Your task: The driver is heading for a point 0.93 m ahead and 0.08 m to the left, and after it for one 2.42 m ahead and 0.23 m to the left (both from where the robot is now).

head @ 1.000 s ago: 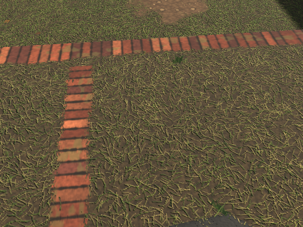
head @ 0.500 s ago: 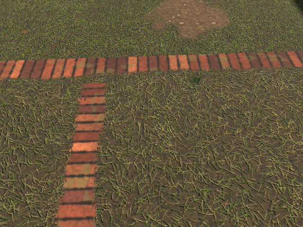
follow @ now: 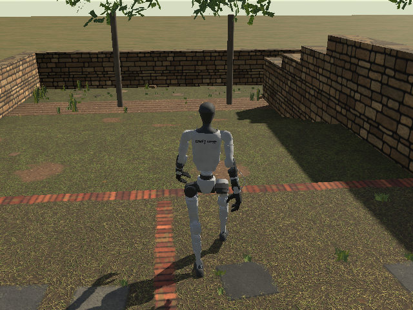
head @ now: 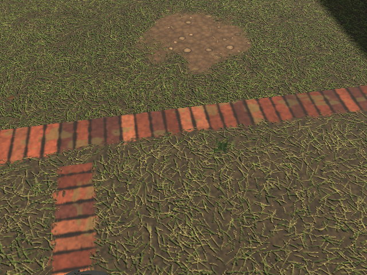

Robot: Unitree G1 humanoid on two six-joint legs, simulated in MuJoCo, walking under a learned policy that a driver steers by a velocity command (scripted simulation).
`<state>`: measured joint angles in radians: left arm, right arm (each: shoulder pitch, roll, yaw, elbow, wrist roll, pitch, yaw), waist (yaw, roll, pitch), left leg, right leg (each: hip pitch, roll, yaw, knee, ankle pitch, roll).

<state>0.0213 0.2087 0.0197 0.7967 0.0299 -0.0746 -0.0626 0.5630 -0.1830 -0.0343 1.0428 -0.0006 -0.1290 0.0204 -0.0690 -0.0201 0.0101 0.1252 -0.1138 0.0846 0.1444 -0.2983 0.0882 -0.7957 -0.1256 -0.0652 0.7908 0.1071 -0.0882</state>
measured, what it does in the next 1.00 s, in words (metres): walks ahead: right foot, then left foot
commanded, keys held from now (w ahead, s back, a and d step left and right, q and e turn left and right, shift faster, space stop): w+shift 0.72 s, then shift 0.28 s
